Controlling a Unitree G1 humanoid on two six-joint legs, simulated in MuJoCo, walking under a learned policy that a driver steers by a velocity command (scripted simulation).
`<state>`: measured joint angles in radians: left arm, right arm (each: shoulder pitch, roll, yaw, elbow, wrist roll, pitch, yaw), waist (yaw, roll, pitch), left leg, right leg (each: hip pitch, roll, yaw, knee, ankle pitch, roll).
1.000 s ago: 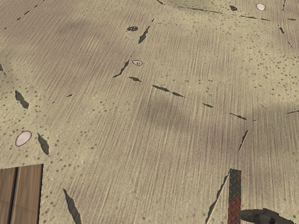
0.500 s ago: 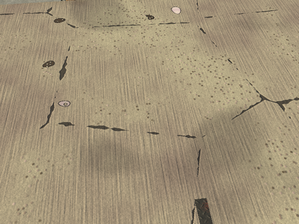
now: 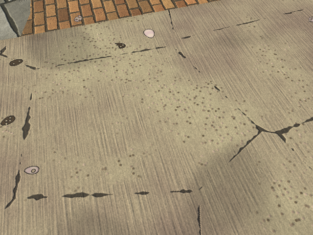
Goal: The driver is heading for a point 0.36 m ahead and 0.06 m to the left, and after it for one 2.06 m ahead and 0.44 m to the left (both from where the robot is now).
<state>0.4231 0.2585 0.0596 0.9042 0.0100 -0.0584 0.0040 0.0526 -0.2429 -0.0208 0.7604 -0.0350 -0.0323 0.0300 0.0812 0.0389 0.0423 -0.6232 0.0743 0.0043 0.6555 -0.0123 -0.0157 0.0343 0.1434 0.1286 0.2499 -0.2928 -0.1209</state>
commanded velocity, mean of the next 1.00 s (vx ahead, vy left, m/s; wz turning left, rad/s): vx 0.50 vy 0.00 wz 0.28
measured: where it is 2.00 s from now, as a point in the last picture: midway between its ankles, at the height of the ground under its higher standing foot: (126, 120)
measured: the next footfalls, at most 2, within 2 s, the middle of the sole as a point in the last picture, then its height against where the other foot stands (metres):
left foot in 0.10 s outside the picture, level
right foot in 0.62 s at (196, 227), level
